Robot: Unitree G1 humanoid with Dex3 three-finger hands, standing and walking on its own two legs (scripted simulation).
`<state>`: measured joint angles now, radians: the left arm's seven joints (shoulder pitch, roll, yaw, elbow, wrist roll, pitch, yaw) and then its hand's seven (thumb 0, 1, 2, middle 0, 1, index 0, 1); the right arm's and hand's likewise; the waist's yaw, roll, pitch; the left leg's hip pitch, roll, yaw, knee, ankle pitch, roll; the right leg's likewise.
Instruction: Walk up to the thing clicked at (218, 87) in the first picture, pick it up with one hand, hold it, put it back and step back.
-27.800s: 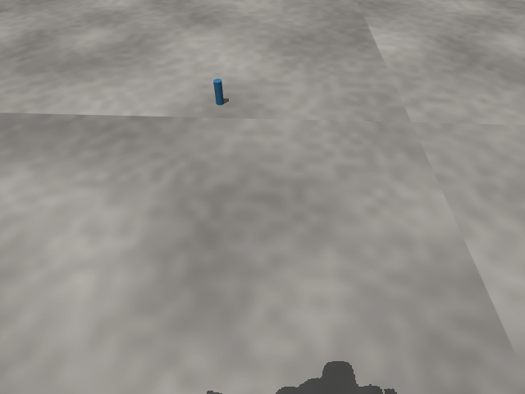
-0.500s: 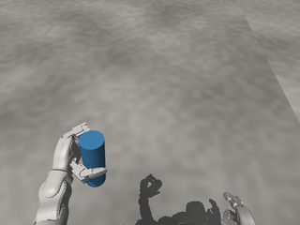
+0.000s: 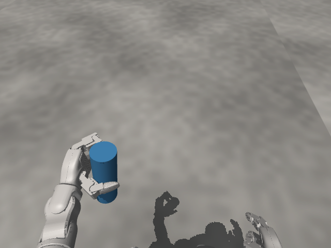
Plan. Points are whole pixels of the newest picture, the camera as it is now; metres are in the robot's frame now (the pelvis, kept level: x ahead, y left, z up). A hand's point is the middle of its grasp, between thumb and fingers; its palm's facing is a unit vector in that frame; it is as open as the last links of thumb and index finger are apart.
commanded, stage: hold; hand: left
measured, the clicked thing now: (105, 175) +0.28 +0.15 +0.04
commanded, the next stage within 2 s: crouch in 0.64 s
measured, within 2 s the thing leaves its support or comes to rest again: neither
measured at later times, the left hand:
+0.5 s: hand (104, 165) +0.30 +0.15 +0.05, palm faces -0.10 -0.99 -0.02, open 9.8 cm
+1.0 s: hand (105, 169) +0.30 +0.15 +0.03, palm faces -0.08 -1.00 +0.01, open 9.7 cm
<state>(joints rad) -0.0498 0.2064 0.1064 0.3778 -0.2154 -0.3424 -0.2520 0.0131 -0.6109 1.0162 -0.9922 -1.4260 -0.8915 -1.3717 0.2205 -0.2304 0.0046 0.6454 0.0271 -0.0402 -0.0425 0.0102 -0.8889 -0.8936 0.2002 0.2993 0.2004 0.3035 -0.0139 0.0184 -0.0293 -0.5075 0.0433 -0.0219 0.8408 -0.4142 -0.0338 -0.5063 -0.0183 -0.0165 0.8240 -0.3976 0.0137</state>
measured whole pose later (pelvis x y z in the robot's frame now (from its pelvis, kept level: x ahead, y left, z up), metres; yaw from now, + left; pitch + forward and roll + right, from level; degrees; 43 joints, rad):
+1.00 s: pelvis -0.01 +0.00 -0.01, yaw +0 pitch +7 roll -1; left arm -0.08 0.19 0.11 0.45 -0.19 -0.38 -0.22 -0.02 -0.54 0.94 -0.98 -1.34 -0.90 -1.28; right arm 0.21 -0.23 -0.01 0.63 0.02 -0.06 -0.01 0.01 -0.86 -0.89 0.20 0.30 0.20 0.30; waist -0.03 0.01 -0.03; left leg -0.58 0.04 -0.02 0.89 -0.42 -0.03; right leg -0.58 -0.02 -0.02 0.86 -0.40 0.02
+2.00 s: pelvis -0.09 +0.01 -0.36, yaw -2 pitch +30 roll -3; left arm -0.46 0.25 0.23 0.92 -0.11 -0.82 -0.24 0.00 -0.61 1.01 -1.01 -1.38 -0.92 -1.33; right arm 0.04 -0.28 0.00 0.73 -0.10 -0.06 0.11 0.01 -0.92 -0.91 0.20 0.30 0.20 0.30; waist -0.06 -0.03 -0.13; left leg -2.11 0.00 -0.11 2.27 -0.69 -0.05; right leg -2.10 -0.01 0.00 2.23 -0.66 0.03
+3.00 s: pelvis -0.09 +0.01 -0.44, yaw -8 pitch +23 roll -9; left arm -0.46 0.42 0.22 1.08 -0.11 -0.96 -0.13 0.01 -0.61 1.03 -0.99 -1.42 -0.89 -1.37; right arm -0.08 -0.34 0.19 0.71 -0.19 -0.03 0.18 0.00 -0.94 -0.91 0.20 0.30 0.20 0.30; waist -0.15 -0.09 0.07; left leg -2.25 -0.03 -0.24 2.56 -0.72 -0.07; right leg -2.19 0.02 -0.09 2.43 -0.65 0.05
